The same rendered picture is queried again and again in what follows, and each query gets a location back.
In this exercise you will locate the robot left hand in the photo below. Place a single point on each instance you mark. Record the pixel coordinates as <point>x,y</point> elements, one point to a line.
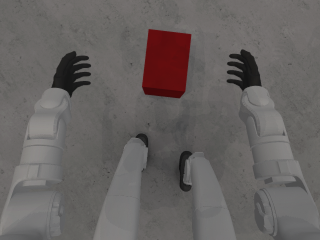
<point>65,75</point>

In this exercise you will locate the robot right hand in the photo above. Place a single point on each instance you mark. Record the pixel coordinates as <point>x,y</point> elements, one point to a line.
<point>250,75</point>

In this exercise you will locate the robot left thigh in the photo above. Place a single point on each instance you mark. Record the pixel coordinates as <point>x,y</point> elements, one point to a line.
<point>120,212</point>

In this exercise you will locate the robot right upper arm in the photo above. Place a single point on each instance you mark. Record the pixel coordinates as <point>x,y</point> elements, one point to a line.
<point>286,213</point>

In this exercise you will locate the carton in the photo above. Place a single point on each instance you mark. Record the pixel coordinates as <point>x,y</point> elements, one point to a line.
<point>166,63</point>

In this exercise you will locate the left robot foot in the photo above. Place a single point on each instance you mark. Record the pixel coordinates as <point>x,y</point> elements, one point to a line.
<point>144,138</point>

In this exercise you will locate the robot left forearm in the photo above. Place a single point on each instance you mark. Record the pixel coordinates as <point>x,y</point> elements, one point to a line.
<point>43,146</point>

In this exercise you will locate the robot right forearm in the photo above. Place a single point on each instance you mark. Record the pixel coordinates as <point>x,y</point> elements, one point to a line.
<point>273,158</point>

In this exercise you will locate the robot left upper arm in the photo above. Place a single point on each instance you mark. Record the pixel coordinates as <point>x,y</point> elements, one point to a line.
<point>37,215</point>

